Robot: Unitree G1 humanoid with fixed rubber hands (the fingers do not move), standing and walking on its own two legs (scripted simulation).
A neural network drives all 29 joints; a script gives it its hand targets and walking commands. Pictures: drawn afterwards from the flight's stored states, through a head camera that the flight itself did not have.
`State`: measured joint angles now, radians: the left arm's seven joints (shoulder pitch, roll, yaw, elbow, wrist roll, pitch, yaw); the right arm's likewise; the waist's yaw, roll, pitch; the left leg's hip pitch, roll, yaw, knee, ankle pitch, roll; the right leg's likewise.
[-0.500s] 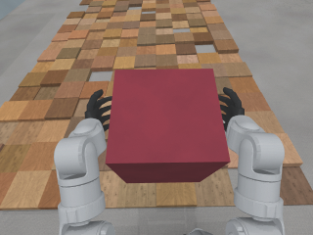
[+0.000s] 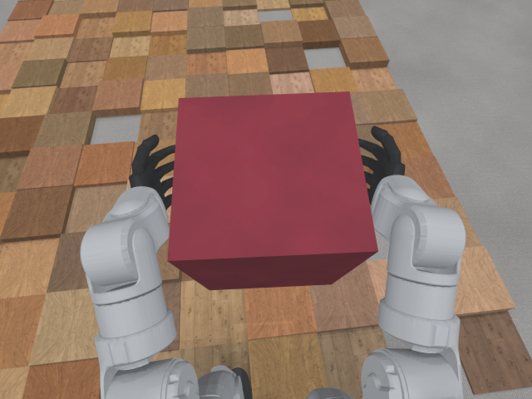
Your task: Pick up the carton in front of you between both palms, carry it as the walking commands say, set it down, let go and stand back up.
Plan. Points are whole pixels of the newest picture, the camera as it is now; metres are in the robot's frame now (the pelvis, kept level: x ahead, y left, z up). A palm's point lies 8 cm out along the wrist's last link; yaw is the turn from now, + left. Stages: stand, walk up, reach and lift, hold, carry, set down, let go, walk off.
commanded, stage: carry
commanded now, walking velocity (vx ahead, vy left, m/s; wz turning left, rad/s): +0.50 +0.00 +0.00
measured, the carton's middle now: (268, 207) +0.37 -0.01 +0.05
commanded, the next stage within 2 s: none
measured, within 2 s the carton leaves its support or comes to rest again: neither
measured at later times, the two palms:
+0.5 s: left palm (152, 16) +0.65 +0.15 +0.19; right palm (336, 1) +0.68 -0.15 +0.18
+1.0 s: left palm out of the picture +0.97 +0.18 +0.11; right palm out of the picture +0.95 -0.12 +0.12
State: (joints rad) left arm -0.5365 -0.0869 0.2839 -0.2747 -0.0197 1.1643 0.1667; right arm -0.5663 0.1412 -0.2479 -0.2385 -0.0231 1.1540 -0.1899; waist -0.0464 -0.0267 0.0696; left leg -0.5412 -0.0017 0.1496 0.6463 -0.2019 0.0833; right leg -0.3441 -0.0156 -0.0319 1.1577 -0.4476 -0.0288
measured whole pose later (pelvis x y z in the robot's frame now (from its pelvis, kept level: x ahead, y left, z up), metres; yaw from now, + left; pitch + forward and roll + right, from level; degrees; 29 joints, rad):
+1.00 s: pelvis +0.65 +0.04 +0.03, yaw +0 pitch +6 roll -3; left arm -0.38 -0.20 0.27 -0.25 0.07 1.15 0.15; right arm -0.37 0.19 -0.29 -0.23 -0.02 1.13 -0.15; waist -0.05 0.01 -0.03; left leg -0.17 0.01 0.09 0.38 -0.26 0.08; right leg -0.71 -0.03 -0.12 0.93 -0.29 -0.01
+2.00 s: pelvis +1.28 +0.09 +0.01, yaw +1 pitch +4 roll +0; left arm -0.52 -0.11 0.24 -0.20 0.02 1.16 0.19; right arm -0.53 0.05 -0.22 -0.18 0.04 1.17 -0.19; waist 0.00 0.02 -0.05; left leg -0.20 0.03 0.07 0.96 -0.45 0.03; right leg -0.57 0.00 -0.16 0.64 -0.14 -0.12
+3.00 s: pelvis +1.94 +0.08 +0.05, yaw +3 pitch +4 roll +1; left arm -0.11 -0.13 0.10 -0.33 0.03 1.14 0.14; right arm -0.11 0.13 -0.10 -0.35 -0.04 1.16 -0.15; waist 0.01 0.02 -0.06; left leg -0.43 0.05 0.06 1.10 -0.33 0.01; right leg -0.34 -0.03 -0.22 0.44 -0.17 -0.08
